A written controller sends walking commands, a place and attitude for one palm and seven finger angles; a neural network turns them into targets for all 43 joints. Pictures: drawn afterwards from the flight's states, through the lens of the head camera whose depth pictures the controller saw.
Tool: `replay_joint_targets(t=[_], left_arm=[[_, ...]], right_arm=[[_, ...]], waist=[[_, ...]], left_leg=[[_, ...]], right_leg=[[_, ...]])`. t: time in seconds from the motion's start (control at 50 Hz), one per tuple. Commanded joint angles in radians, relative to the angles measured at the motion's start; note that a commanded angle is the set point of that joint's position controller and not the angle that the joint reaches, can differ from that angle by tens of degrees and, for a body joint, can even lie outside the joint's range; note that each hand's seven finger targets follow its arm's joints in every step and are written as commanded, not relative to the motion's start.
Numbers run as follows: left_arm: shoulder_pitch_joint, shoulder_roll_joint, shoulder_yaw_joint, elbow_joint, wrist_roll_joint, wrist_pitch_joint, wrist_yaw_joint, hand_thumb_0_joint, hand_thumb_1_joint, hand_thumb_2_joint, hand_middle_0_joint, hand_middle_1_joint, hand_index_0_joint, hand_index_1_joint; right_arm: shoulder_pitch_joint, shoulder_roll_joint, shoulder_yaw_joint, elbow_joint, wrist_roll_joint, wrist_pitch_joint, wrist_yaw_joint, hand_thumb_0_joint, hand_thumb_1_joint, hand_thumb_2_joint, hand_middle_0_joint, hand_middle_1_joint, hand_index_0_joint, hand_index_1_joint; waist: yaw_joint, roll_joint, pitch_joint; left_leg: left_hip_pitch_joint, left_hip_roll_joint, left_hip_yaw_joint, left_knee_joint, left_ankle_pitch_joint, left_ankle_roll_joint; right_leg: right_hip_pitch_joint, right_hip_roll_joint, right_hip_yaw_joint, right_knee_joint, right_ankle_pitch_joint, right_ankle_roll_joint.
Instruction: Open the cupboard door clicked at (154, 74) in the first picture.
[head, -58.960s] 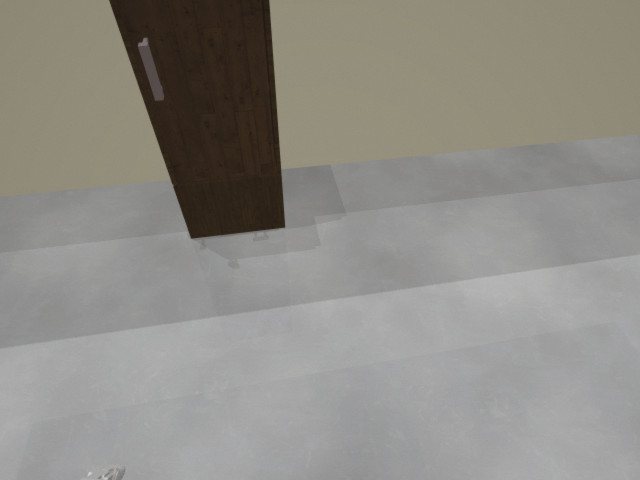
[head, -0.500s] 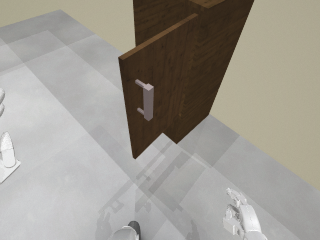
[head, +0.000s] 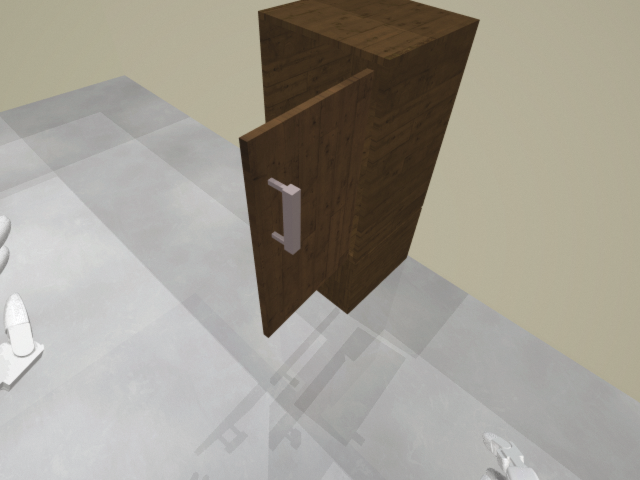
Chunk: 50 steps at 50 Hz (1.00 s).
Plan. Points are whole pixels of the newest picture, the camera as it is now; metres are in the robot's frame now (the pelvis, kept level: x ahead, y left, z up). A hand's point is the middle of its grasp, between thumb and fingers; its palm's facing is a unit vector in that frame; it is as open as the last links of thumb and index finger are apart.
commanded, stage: stop stepping back and stand still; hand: left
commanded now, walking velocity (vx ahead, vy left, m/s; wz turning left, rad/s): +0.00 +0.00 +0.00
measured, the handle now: (283, 216) +0.57 +0.09 -0.02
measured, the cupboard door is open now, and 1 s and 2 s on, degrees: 95 95 95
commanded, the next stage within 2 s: let the arm hang, fingers relaxed in 0.12 s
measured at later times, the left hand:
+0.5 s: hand out of the picture +0.06 +0.17 -0.17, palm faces +0.01 -0.99 -0.16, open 7.4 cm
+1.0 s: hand out of the picture -0.07 +0.15 -0.17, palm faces +0.10 -0.98 -0.19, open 7.4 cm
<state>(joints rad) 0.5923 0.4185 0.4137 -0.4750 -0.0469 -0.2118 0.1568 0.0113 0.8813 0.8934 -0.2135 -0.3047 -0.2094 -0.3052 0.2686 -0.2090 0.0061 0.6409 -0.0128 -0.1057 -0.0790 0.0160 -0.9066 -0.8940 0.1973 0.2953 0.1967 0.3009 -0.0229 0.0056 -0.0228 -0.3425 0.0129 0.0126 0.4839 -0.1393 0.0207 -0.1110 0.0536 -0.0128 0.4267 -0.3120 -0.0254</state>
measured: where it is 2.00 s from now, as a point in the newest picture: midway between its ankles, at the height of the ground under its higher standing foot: outside the picture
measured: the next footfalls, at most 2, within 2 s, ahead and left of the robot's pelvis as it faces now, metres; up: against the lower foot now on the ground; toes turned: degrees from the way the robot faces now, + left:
none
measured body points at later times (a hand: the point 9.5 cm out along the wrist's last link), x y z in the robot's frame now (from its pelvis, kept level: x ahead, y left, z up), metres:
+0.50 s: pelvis +0.00 +0.00 -0.01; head +0.00 +0.01 +0.44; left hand +0.06 +0.22 -0.16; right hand +0.09 -0.27 -0.13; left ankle +0.07 +0.10 -0.74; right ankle -0.05 -0.10 -0.74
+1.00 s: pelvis +0.01 -0.01 +0.00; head +0.01 -0.02 +0.45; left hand -0.07 +0.20 -0.16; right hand -0.01 -0.20 -0.17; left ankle +0.08 +0.10 -0.74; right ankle -0.05 -0.10 -0.74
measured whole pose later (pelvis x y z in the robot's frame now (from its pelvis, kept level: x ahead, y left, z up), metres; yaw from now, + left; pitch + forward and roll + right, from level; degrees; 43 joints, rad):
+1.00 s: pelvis +0.01 -0.01 +0.00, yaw +2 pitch -2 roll +0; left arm 0.40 0.11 0.00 1.17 0.00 0.01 0.05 0.00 0.91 0.89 -0.20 -0.30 -0.19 -0.30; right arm 0.31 -0.09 0.01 1.16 -0.02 0.03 -0.04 0.02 -0.92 -0.89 0.20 0.30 0.20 0.30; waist 0.00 0.02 0.03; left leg -0.28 -0.02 0.00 0.45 -0.13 0.02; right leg -0.07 0.03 -0.03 0.45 -0.35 -0.04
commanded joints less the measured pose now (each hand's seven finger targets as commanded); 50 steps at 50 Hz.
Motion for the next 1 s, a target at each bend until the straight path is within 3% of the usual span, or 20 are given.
replay_joint_targets(t=[0.0, 0.1, 0.18, 0.2, 0.22, 0.24, 0.28, 0.32, 0.34, 0.38, 0.44, 0.5, 0.52, 0.56, 0.6, 0.66, 0.78, 0.98], left_arm=[[-0.104, 0.153, 0.106, -0.177, 0.002, -0.048, 0.021, 0.0, 0.9, 0.9, -0.2, -0.3, -0.2, -0.3], [-0.104, 0.138, 0.081, -0.163, 0.003, -0.027, 0.018, 0.0, 0.9, 0.9, -0.2, -0.3, -0.2, -0.3], [-0.127, 0.151, 0.083, -0.186, 0.002, -0.022, 0.019, 0.0, 0.9, 0.9, -0.2, -0.3, -0.2, -0.3], [-0.15, -0.033, -0.301, 0.621, 0.089, 0.132, -0.125, 0.0, 0.9, 0.9, -0.2, -0.3, -0.2, -0.3], [-0.136, -0.056, -0.295, 0.649, 0.083, 0.194, -0.144, 0.0, 0.9, 0.9, -0.2, -0.3, -0.2, -0.3], [-0.165, -0.061, -0.305, 0.67, 0.08, 0.201, -0.148, 0.0, 0.9, 0.9, -0.2, -0.3, -0.2, -0.3], [-0.214, -0.042, -0.311, 0.77, 0.084, 0.201, -0.152, 0.0, 0.9, 0.9, -0.2, -0.3, -0.2, -0.3], [-0.27, -0.033, -0.321, 0.896, 0.082, 0.204, -0.152, 0.0, 0.9, 0.9, -0.2, -0.3, -0.2, -0.3], [-0.29, -0.035, -0.331, 0.962, 0.079, 0.207, -0.149, 0.0, 0.9, 0.9, -0.2, -0.3, -0.2, -0.3], [-0.313, -0.048, -0.349, 1.094, 0.072, 0.216, -0.141, 0.0, 0.9, 0.9, -0.2, -0.3, -0.2, -0.3], [-0.295, -0.065, -0.367, 1.267, 0.064, 0.221, -0.135, 0.0, 0.9, 0.9, -0.2, -0.3, -0.2, -0.3], [-0.244, -0.098, -0.368, 1.405, 0.058, 0.219, -0.134, 0.0, 0.9, 0.9, -0.2, -0.3, -0.2, -0.3], [-0.227, -0.107, -0.368, 1.438, 0.059, 0.218, -0.133, 0.0, 0.9, 0.9, -0.2, -0.3, -0.2, -0.3], [-0.211, -0.125, -0.377, 1.497, 0.056, 0.217, -0.136, 0.0, 0.9, 0.9, -0.2, -0.3, -0.2, -0.3], [-0.187, -0.141, -0.383, 1.541, 0.054, 0.214, -0.135, 0.0, 0.9, 0.9, -0.2, -0.3, -0.2, -0.3], [-0.162, -0.168, -0.39, 1.583, 0.053, 0.213, -0.13, 0.0, 0.9, 0.9, -0.2, -0.3, -0.2, -0.3], [-0.111, -0.206, -0.399, 1.629, 0.051, 0.213, -0.119, 0.0, 0.9, 0.9, -0.2, -0.3, -0.2, -0.3], [-0.089, -0.238, -0.398, 1.629, 0.051, 0.204, -0.105, 0.0, 0.9, 0.9, -0.2, -0.3, -0.2, -0.3]], right_arm=[[-0.13, -0.121, -0.035, -0.156, 0.003, -0.068, -0.02, 0.0, -0.9, -0.9, 0.2, 0.3, 0.2, 0.3], [-0.137, -0.116, -0.035, -0.151, 0.003, -0.067, -0.014, 0.0, -0.9, -0.9, 0.2, 0.3, 0.2, 0.3], [-0.141, -0.115, -0.035, -0.15, 0.003, -0.063, -0.012, 0.0, -0.9, -0.9, 0.2, 0.3, 0.2, 0.3], [-0.195, -0.292, -0.082, 0.107, 0.015, -0.086, 0.078, 0.0, -0.9, -0.9, 0.2, 0.3, 0.2, 0.3], [-0.115, -0.23, -0.088, 0.115, 0.016, -0.034, 0.074, 0.0, -0.9, -0.9, 0.2, 0.3, 0.2, 0.3], [-0.085, -0.227, -0.082, 0.113, 0.006, -0.009, 0.072, 0.0, -0.9, -0.9, 0.2, 0.3, 0.2, 0.3], [-0.114, -0.227, -0.06, 0.111, -0.002, 0.029, 0.068, 0.0, -0.9, -0.9, 0.2, 0.3, 0.2, 0.3], [-0.135, -0.208, -0.049, 0.126, -0.009, 0.053, 0.067, 0.0, -0.9, -0.9, 0.2, 0.3, 0.2, 0.3], [-0.13, -0.196, -0.043, 0.146, -0.012, 0.065, 0.068, 0.0, -0.9, -0.9, 0.2, 0.3, 0.2, 0.3], [-0.126, -0.16, -0.031, 0.185, -0.019, 0.088, 0.067, 0.0, -0.9, -0.9, 0.2, 0.3, 0.2, 0.3], [-0.111, -0.134, -0.019, 0.248, -0.018, 0.104, 0.059, 0.0, -0.9, -0.9, 0.2, 0.3, 0.2, 0.3], [-0.083, -0.108, -0.016, 0.309, -0.015, 0.107, 0.047, 0.0, -0.9, -0.9, 0.2, 0.3, 0.2, 0.3], [-0.066, -0.104, -0.018, 0.321, -0.012, 0.111, 0.043, 0.0, -0.9, -0.9, 0.2, 0.3, 0.2, 0.3], [-0.027, -0.091, -0.018, 0.358, -0.009, 0.113, 0.038, 0.0, -0.9, -0.9, 0.2, 0.3, 0.2, 0.3], [0.002, -0.08, -0.02, 0.388, -0.006, 0.114, 0.034, 0.0, -0.9, -0.9, 0.2, 0.3, 0.2, 0.3], [0.045, -0.069, -0.023, 0.419, -0.003, 0.117, 0.03, 0.0, -0.9, -0.9, 0.2, 0.3, 0.2, 0.3], [0.09, -0.025, -0.023, 0.463, -0.004, 0.124, 0.029, 0.0, -0.9, -0.9, 0.2, 0.3, 0.2, 0.3], [0.11, 0.026, -0.017, 0.498, -0.005, 0.119, 0.033, 0.0, -0.9, -0.9, 0.2, 0.3, 0.2, 0.3]], waist=[[0.009, 0.114, -0.007], [0.012, 0.026, -0.03], [0.009, 0.043, -0.035], [-0.005, 0.041, 0.006], [0.009, 0.022, -0.072], [0.013, -0.018, -0.083], [0.023, -0.12, -0.05], [0.022, -0.202, -0.007], [0.015, -0.183, -0.004], [0.012, -0.088, 0.013], [0.022, 0.103, 0.03], [0.03, 0.19, 0.029], [0.032, 0.159, 0.037], [0.022, 0.164, 0.028], [0.02, 0.132, 0.027], [0.015, 0.041, 0.051], [0.015, -0.027, 0.118], [0.019, -0.043, 0.168]], left_leg=[[0.117, 0.096, -0.16, -0.231, -0.259, 0.007], [0.17, 0.051, -0.078, -0.13, -0.127, -0.008], [0.217, 0.047, -0.069, -0.092, -0.029, -0.011], [0.068, 0.094, -0.129, 0.09, 0.233, 0.014], [0.173, 0.092, -0.09, 0.099, 0.32, 0.007], [0.138, 0.104, -0.114, 0.099, 0.279, 0.025], [0.07, 0.106, -0.162, 0.071, 0.222, 0.054], [0.056, 0.084, -0.156, 0.06, 0.165, 0.046], [0.062, 0.07, -0.146, 0.06, 0.15, 0.04], [0.091, 0.056, -0.133, 0.033, 0.133, 0.026], [0.084, 0.073, -0.164, -0.052, 0.09, 0.031], [0.085, 0.071, -0.165, -0.097, 0.001, 0.027], [0.1, 0.073, -0.165, -0.096, -0.011, 0.027], [0.117, 0.074, -0.165, -0.107, -0.037, 0.026], [0.143, 0.075, -0.159, -0.107, -0.026, 0.026], [0.157, 0.081, -0.155, -0.107, -0.017, 0.03], [0.147, 0.07, -0.135, -0.111, -0.044, 0.029], [0.128, 0.063, -0.106, -0.091, 0.013, 0.028]], right_leg=[[-0.12, -0.027, 0.027, -0.084, -0.032, 0.023], [-0.136, -0.064, 0.065, -0.167, -0.008, 0.01], [-0.16, -0.07, 0.069, -0.171, 0.052, 0.012], [-0.203, -0.136, 0.021, 0.03, 0.226, -0.016], [-0.216, -0.139, 0.085, 0.016, 0.25, -0.019], [-0.205, -0.128, 0.064, 0.047, 0.176, -0.029], [-0.177, -0.109, 0.059, 0.061, 0.114, -0.032], [-0.186, -0.132, 0.085, 0.023, 0.102, -0.043], [-0.179, -0.15, 0.094, 0.012, 0.113, -0.051], [-0.173, -0.158, 0.104, -0.006, 0.11, -0.05], [-0.117, -0.131, 0.089, -0.019, 0.05, -0.035], [-0.075, -0.127, 0.087, -0.053, 0.032, -0.041], [-0.078, -0.126, 0.081, -0.074, 0.031, -0.042], [-0.075, -0.128, 0.079, -0.086, 0.028, -0.045], [-0.08, -0.128, 0.073, -0.096, 0.04, -0.045], [-0.095, -0.128, 0.062, -0.107, 0.035, -0.042], [-0.136, -0.129, 0.06, -0.115, -0.011, -0.042], [-0.156, -0.137, 0.068, -0.112, 0.016, -0.038]])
